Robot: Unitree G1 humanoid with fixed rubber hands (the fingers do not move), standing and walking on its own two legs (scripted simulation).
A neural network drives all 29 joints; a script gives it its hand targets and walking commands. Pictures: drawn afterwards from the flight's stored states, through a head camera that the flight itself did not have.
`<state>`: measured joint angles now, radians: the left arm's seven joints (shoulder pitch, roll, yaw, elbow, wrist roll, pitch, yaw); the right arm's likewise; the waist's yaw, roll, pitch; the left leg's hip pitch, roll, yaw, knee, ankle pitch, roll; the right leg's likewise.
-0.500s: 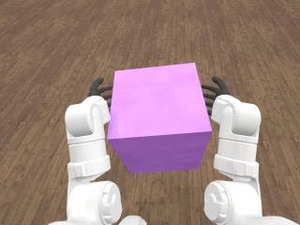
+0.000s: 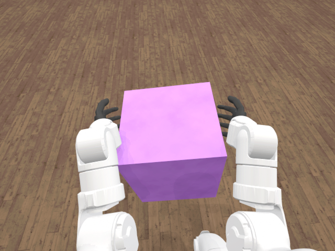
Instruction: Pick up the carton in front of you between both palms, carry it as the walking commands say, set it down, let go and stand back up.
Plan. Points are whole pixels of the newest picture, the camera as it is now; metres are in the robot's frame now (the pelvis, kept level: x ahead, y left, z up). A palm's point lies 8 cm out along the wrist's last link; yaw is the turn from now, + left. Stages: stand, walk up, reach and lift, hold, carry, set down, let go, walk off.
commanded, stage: carry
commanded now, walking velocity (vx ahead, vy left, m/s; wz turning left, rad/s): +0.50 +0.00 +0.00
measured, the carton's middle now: (173, 147) +0.36 -0.02 +0.02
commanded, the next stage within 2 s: none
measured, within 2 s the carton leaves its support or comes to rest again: neither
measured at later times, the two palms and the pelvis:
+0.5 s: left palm (116, 67) +0.61 +0.13 +0.11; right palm (208, 64) +0.63 -0.16 +0.10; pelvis +0.35 -0.03 +0.00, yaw +3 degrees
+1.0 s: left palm (113, 19) +0.93 +0.16 +0.12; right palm (185, 20) +0.92 -0.13 +0.11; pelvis +0.67 +0.02 +0.01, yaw +0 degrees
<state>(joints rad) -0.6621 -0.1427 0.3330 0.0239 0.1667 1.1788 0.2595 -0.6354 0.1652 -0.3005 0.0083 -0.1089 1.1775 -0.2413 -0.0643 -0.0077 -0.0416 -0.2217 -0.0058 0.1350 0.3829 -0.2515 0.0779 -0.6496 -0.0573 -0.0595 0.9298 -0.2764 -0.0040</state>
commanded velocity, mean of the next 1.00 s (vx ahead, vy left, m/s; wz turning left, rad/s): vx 0.50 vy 0.00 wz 0.00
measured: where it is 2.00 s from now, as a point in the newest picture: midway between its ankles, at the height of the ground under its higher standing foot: (156, 103)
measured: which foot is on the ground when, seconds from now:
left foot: down 0.00-0.22, up 0.24-0.64, down 0.66-1.00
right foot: up 0.00-0.18, down 0.20-0.70, up 0.72-1.00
